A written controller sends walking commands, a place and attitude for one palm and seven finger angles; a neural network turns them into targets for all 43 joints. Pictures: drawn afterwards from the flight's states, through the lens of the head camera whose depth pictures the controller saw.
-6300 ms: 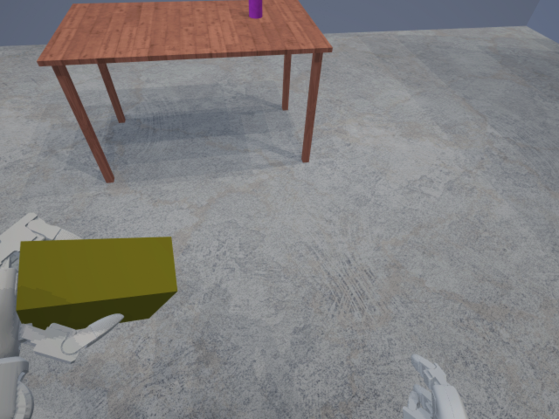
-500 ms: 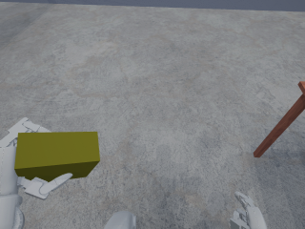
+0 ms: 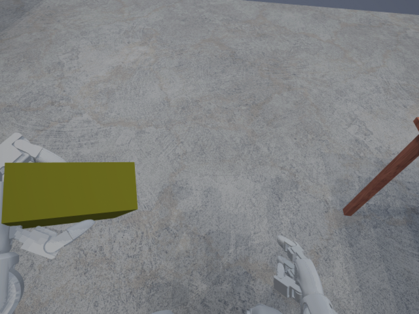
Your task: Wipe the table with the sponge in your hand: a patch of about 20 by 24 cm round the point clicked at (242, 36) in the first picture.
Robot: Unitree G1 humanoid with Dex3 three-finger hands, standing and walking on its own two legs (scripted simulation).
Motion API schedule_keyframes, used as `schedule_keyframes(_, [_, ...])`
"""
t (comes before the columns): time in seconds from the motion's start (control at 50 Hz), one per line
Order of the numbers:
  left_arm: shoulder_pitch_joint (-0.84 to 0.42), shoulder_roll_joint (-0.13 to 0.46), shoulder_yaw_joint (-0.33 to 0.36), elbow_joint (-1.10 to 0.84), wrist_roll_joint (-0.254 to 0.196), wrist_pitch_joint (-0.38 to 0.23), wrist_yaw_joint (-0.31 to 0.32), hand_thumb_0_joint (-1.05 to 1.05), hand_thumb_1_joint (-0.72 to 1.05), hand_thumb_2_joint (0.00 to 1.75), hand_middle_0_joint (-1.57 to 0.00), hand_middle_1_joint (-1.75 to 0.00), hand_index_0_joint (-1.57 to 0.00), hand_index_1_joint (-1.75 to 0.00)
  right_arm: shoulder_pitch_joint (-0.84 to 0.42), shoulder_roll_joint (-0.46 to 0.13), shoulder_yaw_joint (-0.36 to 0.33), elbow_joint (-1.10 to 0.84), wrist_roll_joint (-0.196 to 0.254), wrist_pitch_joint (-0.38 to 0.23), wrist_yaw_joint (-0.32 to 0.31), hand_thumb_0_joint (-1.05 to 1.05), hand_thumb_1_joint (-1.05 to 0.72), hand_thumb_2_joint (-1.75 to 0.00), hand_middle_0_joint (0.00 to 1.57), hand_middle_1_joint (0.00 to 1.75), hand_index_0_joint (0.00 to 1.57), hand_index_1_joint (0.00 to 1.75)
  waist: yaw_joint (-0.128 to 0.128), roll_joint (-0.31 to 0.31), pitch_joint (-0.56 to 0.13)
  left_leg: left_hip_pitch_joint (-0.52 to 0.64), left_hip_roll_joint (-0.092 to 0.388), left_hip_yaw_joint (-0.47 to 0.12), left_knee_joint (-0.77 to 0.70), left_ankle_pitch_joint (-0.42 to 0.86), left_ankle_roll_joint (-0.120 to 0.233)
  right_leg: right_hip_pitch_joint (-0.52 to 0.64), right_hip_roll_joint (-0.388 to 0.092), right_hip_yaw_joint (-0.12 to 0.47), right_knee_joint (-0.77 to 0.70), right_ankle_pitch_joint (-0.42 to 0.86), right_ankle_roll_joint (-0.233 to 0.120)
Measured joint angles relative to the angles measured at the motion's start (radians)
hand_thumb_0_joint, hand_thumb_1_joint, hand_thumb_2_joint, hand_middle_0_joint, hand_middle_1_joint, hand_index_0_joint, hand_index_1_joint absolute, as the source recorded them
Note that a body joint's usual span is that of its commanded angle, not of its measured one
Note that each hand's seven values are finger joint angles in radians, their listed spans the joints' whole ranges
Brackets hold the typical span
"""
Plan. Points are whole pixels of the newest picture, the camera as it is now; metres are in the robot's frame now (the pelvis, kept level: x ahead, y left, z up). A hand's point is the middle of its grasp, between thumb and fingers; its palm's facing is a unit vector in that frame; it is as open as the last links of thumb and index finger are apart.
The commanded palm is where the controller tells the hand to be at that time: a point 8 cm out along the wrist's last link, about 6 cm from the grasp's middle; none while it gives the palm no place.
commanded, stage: turn to face it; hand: left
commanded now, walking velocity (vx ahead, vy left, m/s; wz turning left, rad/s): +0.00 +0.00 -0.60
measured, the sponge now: (91, 196) +0.23 +0.20 +0.16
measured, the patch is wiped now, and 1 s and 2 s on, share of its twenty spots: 0.00 0.00 0.00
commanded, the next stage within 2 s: none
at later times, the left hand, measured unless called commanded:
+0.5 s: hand (190, 211) +0.22 +0.06 +0.18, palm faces +0.09 -0.82 -0.56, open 10.4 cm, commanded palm +0.17 +0.13 +0.18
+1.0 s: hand (246, 275) +0.15 -0.01 +0.17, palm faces -0.10 -0.86 -0.50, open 10.4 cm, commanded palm +0.13 +0.05 +0.18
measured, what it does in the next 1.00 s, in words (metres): walks backwards, turning right: right foot, then left foot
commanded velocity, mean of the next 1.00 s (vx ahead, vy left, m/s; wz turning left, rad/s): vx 0.00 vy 0.00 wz -0.60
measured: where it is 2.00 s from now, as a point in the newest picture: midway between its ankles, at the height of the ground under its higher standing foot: outside the picture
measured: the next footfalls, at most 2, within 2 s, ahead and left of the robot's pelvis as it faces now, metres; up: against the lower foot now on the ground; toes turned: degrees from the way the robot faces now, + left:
right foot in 0.20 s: +0.02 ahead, -0.14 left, +0.00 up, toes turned -15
left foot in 0.84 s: -0.07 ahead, +0.03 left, +0.00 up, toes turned -23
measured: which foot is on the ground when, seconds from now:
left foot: down 0.00-0.20, up 0.22-0.82, down 0.84-1.00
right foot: up 0.00-0.18, down 0.20-0.84, up 0.86-1.00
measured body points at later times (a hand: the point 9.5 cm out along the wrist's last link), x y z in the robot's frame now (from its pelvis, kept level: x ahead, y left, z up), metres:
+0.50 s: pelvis -0.06 -0.09 -0.01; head -0.02 -0.14 +0.44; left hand +0.21 +0.10 +0.21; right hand +0.02 -0.39 -0.11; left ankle -0.05 +0.07 -0.64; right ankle -0.01 -0.13 -0.74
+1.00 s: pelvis -0.16 -0.10 -0.01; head -0.13 -0.13 +0.44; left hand +0.15 +0.04 +0.20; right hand -0.12 -0.37 -0.10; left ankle -0.11 +0.04 -0.74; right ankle -0.17 -0.20 -0.67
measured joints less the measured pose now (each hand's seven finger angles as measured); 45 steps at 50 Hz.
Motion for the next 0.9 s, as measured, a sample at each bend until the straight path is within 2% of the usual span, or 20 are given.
schedule_keyframes(0.1, [0.019, 0.033, 0.033, 0.018, -0.011, -0.018, -0.015, -0.01, -0.54, 1.04, -0.69, -1.38, -0.70, -1.38, 0.008, -0.020, -0.012, -0.016, 0.005, 0.007, 0.009, 0.01, -0.90, -0.90, 0.21, 0.30, 0.21, 0.30, -0.002, 0.034, 0.005, -0.010, 0.051, 0.041, -0.010, 0.020, -0.028, 0.037, 0.010, -0.024, -0.118, 0.003, 0.011])
schedule_keyframes(0.18, [0.034, 0.047, 0.058, 0.070, -0.019, 0.008, -0.013, -0.01, -0.54, 1.04, -0.69, -1.38, -0.70, -1.38, 0.025, -0.059, -0.038, -0.026, 0.017, 0.015, 0.006, 0.01, -0.90, -0.90, 0.21, 0.30, 0.21, 0.30, -0.006, 0.041, 0.015, -0.040, 0.092, 0.077, 0.049, 0.007, -0.062, 0.114, 0.020, -0.031, -0.266, 0.055, 0.006])
schedule_keyframes(0.2, [0.034, 0.048, 0.057, 0.076, -0.017, 0.015, -0.013, -0.01, -0.54, 1.04, -0.69, -1.38, -0.70, -1.38, 0.032, -0.073, -0.045, -0.029, 0.022, 0.015, 0.006, 0.01, -0.90, -0.90, 0.21, 0.30, 0.21, 0.30, -0.009, 0.042, 0.021, -0.057, 0.105, 0.078, 0.088, -0.007, -0.072, 0.137, 0.026, -0.032, -0.308, 0.101, -0.019])
schedule_keyframes(0.22, [0.028, 0.034, 0.046, 0.082, -0.012, 0.021, -0.014, -0.01, -0.54, 1.04, -0.69, -1.38, -0.70, -1.38, 0.032, -0.095, -0.056, -0.024, 0.026, 0.019, 0.003, 0.01, -0.90, -0.90, 0.21, 0.30, 0.21, 0.30, -0.017, 0.064, 0.036, -0.076, 0.122, 0.053, 0.137, -0.041, -0.077, 0.137, 0.046, -0.040, -0.302, 0.108, -0.066])
schedule_keyframes(0.24, [0.026, 0.021, 0.033, 0.081, -0.009, 0.026, -0.014, -0.01, -0.54, 1.04, -0.69, -1.38, -0.70, -1.38, 0.029, -0.114, -0.064, -0.014, 0.028, 0.026, -0.002, 0.01, -0.90, -0.90, 0.21, 0.30, 0.21, 0.30, -0.025, 0.072, 0.048, -0.107, 0.110, 0.001, 0.214, -0.150, -0.083, 0.127, 0.057, -0.040, -0.281, 0.099, -0.104])
schedule_keyframes(0.28, [0.036, 0.003, 0.012, 0.063, -0.016, 0.033, -0.013, -0.01, -0.54, 1.04, -0.69, -1.38, -0.70, -1.38, 0.018, -0.143, -0.079, 0.014, 0.034, 0.043, -0.011, 0.01, -0.90, -0.90, 0.20, 0.30, 0.20, 0.30, -0.032, 0.053, 0.061, -0.180, 0.040, -0.102, 0.425, -0.273, -0.098, 0.103, 0.060, -0.017, -0.260, 0.087, -0.144])
schedule_keyframes(0.32, [0.068, 0.000, 0.010, 0.032, -0.025, 0.031, -0.011, -0.01, -0.54, 1.04, -0.69, -1.38, -0.70, -1.38, 0.007, -0.159, -0.089, 0.028, 0.032, 0.063, -0.016, 0.01, -0.90, -0.90, 0.20, 0.30, 0.20, 0.30, -0.042, 0.026, 0.069, -0.232, -0.021, -0.161, 0.605, -0.275, -0.114, 0.094, 0.071, 0.015, -0.277, 0.107, -0.158])
schedule_keyframes(0.38, [0.116, 0.026, 0.026, -0.004, -0.031, 0.014, -0.005, -0.01, -0.54, 1.04, -0.70, -1.38, -0.70, -1.38, 0.007, -0.169, -0.104, 0.028, 0.026, 0.087, -0.024, 0.01, -0.91, -0.90, 0.20, 0.30, 0.20, 0.30, -0.070, 0.007, 0.060, -0.275, -0.071, -0.205, 0.744, -0.225, -0.129, 0.096, 0.097, 0.043, -0.327, 0.152, -0.172])
schedule_keyframes(0.46, [0.132, 0.071, 0.070, -0.007, -0.040, -0.016, 0.001, -0.01, -0.54, 1.04, -0.70, -1.38, -0.70, -1.38, 0.015, -0.171, -0.124, 0.033, 0.020, 0.108, -0.026, 0.01, -0.91, -0.90, 0.20, 0.30, 0.20, 0.30, -0.086, 0.002, 0.025, -0.278, -0.094, -0.227, 0.743, -0.184, -0.131, 0.092, 0.135, 0.073, -0.387, 0.207, -0.191])
schedule_keyframes(0.56, [0.121, 0.071, 0.103, 0.052, -0.049, -0.037, 0.007, -0.01, -0.54, 1.04, -0.70, -1.38, -0.70, -1.38, 0.027, -0.168, -0.125, 0.041, 0.021, 0.133, -0.014, 0.01, -0.91, -0.90, 0.20, 0.30, 0.20, 0.30, -0.072, 0.005, -0.029, -0.229, -0.107, -0.250, 0.615, -0.188, -0.122, 0.084, 0.176, 0.123, -0.458, 0.277, -0.202])
schedule_keyframes(0.66, [0.097, 0.016, 0.056, 0.107, -0.043, -0.026, 0.009, -0.01, -0.54, 1.04, -0.70, -1.38, -0.70, -1.38, 0.045, -0.162, -0.103, 0.038, 0.023, 0.155, -0.007, 0.01, -0.91, -0.90, 0.20, 0.30, 0.20, 0.30, -0.041, -0.010, -0.074, -0.164, -0.128, -0.257, 0.465, -0.214, -0.104, 0.084, 0.197, 0.176, -0.539, 0.353, -0.192])
schedule_keyframes(0.74, [0.072, -0.018, 0.005, 0.114, -0.028, -0.013, 0.006, -0.01, -0.54, 1.04, -0.70, -1.38, -0.70, -1.38, 0.049, -0.151, -0.090, 0.030, 0.014, 0.167, -0.004, 0.01, -0.91, -0.90, 0.20, 0.30, 0.20, 0.30, -0.014, -0.035, -0.096, -0.089, -0.151, -0.238, 0.288, -0.253, -0.084, 0.078, 0.210, 0.216, -0.603, 0.413, -0.174])
schedule_keyframes(0.78, [0.055, -0.020, -0.008, 0.107, -0.019, -0.014, -0.001, -0.01, -0.54, 1.04, -0.70, -1.38, -0.70, -1.38, 0.046, -0.143, -0.087, 0.026, 0.011, 0.169, -0.001, 0.01, -0.91, -0.90, 0.20, 0.30, 0.20, 0.30, -0.004, -0.048, -0.101, -0.035, -0.162, -0.214, 0.163, -0.280, -0.068, 0.071, 0.220, 0.234, -0.635, 0.443, -0.155])
schedule_keyframes(0.82, [0.037, -0.011, -0.008, 0.093, -0.014, -0.019, -0.009, -0.01, -0.54, 1.04, -0.70, -1.39, -0.70, -1.38, 0.039, -0.137, -0.084, 0.015, 0.009, 0.165, 0.004, 0.01, -0.91, -0.90, 0.20, 0.30, 0.20, 0.30, -0.001, -0.048, -0.101, 0.042, -0.158, -0.179, -0.002, -0.275, -0.038, 0.040, 0.243, 0.237, -0.626, 0.441, -0.111])
schedule_keyframes(0.84, [0.022, 0.000, -0.001, 0.088, -0.014, -0.026, -0.015, -0.01, -0.54, 1.04, -0.70, -1.39, -0.70, -1.38, 0.029, -0.131, -0.084, 0.009, 0.004, 0.162, 0.003, 0.01, -0.90, -0.90, 0.20, 0.30, 0.20, 0.30, -0.004, -0.048, -0.090, 0.063, -0.148, -0.169, -0.065, -0.204, -0.017, -0.001, 0.257, 0.226, -0.559, 0.375, -0.078])
schedule_keyframes(0.86, [0.002, 0.015, 0.008, 0.088, -0.009, -0.029, -0.021, -0.01, -0.54, 1.04, -0.70, -1.39, -0.70, -1.38, 0.018, -0.119, -0.085, 0.002, -0.004, 0.158, 0.001, 0.01, -0.90, -0.90, 0.20, 0.30, 0.20, 0.30, -0.009, -0.057, -0.064, 0.062, -0.139, -0.155, -0.072, -0.098, -0.009, -0.054, 0.259, 0.207, -0.420, 0.260, -0.050])
schedule_keyframes(0.9, [-0.020, 0.040, 0.028, 0.085, 0.007, -0.024, -0.034, -0.01, -0.54, 1.04, -0.70, -1.39, -0.71, -1.38, 0.014, -0.096, -0.083, -0.013, -0.002, 0.145, -0.001, 0.01, -0.90, -0.90, 0.20, 0.30, 0.20, 0.30, -0.012, -0.071, -0.019, 0.070, -0.128, -0.133, -0.037, -0.060, -0.027, -0.147, 0.230, 0.166, -0.073, 0.110, -0.022])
